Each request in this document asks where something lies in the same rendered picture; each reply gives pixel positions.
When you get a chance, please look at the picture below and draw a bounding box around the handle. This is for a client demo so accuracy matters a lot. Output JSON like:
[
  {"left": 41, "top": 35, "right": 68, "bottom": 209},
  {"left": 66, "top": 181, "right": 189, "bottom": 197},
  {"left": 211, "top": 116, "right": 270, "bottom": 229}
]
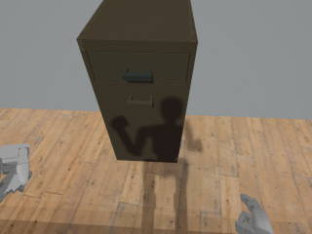
[
  {"left": 122, "top": 67, "right": 152, "bottom": 82},
  {"left": 127, "top": 99, "right": 153, "bottom": 108}
]

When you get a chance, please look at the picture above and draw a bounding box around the robot right hand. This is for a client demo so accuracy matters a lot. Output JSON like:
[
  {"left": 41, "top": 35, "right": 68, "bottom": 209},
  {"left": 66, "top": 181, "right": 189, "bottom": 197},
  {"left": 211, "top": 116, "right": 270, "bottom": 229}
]
[{"left": 235, "top": 193, "right": 274, "bottom": 234}]

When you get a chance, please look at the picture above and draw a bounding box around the robot left hand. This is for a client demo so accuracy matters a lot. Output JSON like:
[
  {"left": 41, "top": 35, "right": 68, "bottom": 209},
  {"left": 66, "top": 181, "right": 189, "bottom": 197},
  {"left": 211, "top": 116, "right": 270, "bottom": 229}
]
[{"left": 0, "top": 143, "right": 33, "bottom": 203}]

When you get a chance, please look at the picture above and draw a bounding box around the cabinet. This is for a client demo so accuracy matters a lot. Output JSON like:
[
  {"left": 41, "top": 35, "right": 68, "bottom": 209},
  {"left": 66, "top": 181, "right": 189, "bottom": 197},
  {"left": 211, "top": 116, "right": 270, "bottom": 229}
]
[{"left": 76, "top": 0, "right": 198, "bottom": 163}]

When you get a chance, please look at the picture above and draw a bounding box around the drawer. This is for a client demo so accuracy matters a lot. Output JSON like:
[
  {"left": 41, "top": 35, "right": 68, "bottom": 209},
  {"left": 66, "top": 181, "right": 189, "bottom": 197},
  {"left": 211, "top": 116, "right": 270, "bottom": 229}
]
[{"left": 87, "top": 51, "right": 189, "bottom": 84}]

